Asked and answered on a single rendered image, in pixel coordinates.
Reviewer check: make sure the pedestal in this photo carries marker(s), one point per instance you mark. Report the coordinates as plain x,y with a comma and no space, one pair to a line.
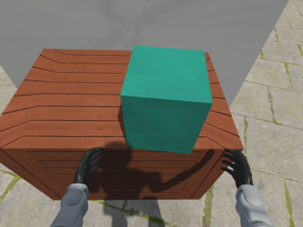
69,102

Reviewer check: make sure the robot right forearm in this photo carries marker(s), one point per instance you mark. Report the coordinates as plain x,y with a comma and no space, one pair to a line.
251,207

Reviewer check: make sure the robot left hand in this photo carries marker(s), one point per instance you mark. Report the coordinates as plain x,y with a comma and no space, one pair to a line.
85,167

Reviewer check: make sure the carton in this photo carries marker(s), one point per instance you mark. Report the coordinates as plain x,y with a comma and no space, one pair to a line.
165,98

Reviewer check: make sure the robot right hand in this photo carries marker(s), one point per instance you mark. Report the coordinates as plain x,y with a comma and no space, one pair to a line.
241,172

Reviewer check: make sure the robot left forearm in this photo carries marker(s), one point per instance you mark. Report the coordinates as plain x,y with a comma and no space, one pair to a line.
74,206

